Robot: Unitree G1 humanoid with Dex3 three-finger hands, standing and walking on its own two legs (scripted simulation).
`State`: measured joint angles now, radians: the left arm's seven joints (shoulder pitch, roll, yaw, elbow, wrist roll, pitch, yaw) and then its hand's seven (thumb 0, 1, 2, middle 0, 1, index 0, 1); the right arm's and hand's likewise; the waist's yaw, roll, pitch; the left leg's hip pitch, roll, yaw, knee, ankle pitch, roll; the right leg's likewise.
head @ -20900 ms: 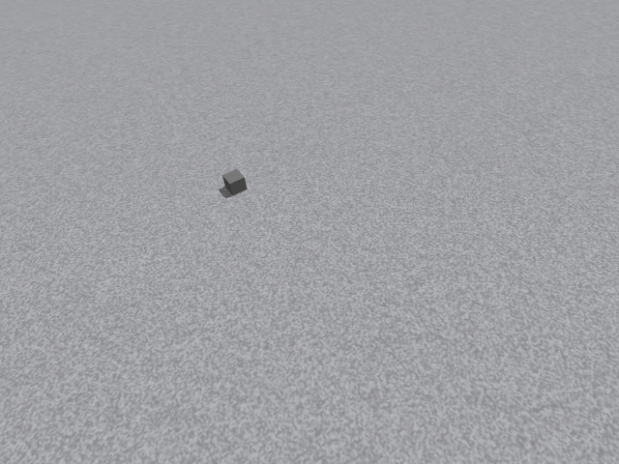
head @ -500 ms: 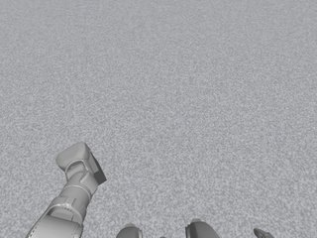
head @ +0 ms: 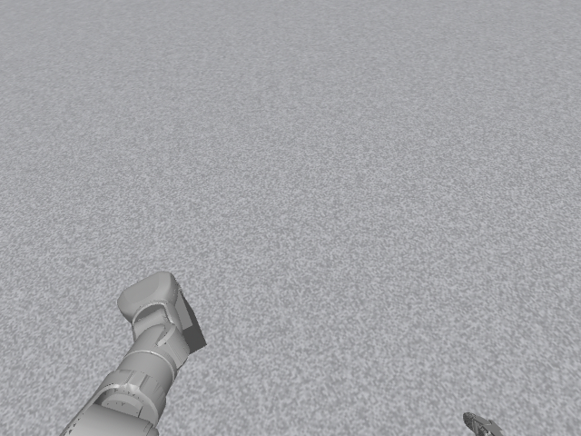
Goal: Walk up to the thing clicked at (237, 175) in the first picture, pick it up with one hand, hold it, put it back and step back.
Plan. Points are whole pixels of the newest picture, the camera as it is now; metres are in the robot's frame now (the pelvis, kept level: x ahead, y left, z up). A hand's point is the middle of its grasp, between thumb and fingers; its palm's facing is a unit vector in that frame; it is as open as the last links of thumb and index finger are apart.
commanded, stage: hold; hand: left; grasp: from above
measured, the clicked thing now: (171, 328) +0.32 +0.22 -0.11
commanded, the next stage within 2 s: crouch in 1.70 s
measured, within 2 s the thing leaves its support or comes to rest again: neither
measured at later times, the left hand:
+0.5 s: hand (161, 318) +0.31 +0.22 -0.04, palm faces -0.37 -0.25 -0.90, open 10.3 cm
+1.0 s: hand (155, 321) +0.30 +0.22 -0.03, palm faces -0.35 -0.25 -0.90, open 10.3 cm
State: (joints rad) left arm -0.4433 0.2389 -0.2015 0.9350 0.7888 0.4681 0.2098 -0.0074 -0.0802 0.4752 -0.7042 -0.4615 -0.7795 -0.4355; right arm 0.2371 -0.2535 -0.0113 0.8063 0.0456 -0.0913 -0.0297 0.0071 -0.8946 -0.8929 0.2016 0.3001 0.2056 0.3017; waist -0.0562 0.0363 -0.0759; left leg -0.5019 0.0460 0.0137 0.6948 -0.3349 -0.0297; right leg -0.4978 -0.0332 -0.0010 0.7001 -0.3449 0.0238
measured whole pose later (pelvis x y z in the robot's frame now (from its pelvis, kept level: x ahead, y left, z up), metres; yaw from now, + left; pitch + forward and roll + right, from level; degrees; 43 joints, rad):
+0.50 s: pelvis +0.00 +0.00 +0.01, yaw +0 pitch +4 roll +0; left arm -0.42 0.22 -0.23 0.86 0.79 0.53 0.16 -0.01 -0.06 0.46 -0.68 -0.49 -0.75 -0.47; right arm 0.22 -0.26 0.00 0.78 0.04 -0.09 0.02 0.01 -0.90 -0.90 0.20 0.30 0.20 0.30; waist -0.03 0.05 -0.05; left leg -0.37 0.04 0.02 0.57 -0.28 -0.03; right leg -0.37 -0.04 0.00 0.59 -0.30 0.02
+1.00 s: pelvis -0.01 +0.00 +0.02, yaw +0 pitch +2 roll +0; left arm -0.37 0.24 -0.25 0.75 0.81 0.56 0.10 -0.01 -0.07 0.47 -0.69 -0.48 -0.76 -0.47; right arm 0.19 -0.27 0.00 0.76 0.05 -0.08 0.02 0.01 -0.91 -0.90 0.20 0.30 0.20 0.30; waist -0.01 0.05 -0.03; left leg -0.31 0.04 0.02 0.53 -0.26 -0.03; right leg -0.31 -0.03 0.00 0.55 -0.28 0.02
